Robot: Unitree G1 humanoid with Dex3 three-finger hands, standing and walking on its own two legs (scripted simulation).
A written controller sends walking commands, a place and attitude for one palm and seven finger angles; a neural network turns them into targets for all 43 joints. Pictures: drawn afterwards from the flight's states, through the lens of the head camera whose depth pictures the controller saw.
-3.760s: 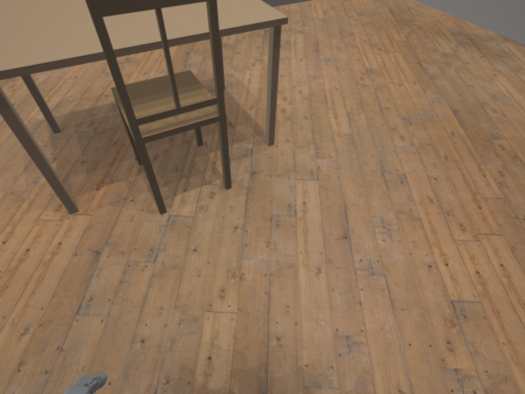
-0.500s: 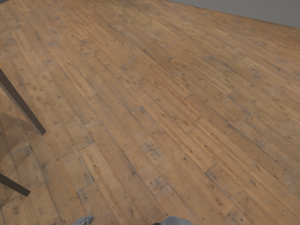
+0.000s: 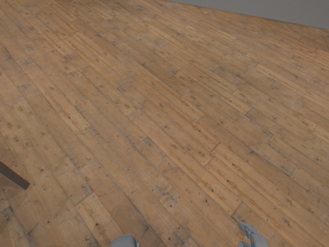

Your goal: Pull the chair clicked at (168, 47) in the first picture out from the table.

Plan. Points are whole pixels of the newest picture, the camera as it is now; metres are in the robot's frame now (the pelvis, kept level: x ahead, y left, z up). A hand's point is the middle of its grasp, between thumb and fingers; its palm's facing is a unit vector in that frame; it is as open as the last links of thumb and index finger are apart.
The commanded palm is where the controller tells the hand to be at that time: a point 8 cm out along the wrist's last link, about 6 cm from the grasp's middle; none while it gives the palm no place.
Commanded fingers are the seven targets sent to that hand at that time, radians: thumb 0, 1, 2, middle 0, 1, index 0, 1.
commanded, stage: walk to a spot facing it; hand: left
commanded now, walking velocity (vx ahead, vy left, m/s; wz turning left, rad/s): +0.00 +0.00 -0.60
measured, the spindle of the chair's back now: out of the picture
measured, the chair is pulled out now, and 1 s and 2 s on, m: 0.00 0.00 0.00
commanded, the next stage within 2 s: turn to face it in 0.32 s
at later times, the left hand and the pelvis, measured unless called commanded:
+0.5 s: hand (133, 187) +0.29 +0.13 -0.14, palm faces -0.27 -0.92 -0.29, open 7.4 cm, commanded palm none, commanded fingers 0.00 0.90 0.90 -0.20 -0.30 -0.20 -0.30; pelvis +0.10 -0.03 +0.00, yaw -17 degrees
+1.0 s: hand (108, 209) +0.22 +0.19 -0.16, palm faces -0.03 -0.97 -0.23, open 7.4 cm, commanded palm none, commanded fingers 0.00 0.90 0.90 -0.20 -0.30 -0.20 -0.30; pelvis +0.13 -0.01 +0.02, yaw -4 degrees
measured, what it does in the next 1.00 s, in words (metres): walks ahead: right foot, then left foot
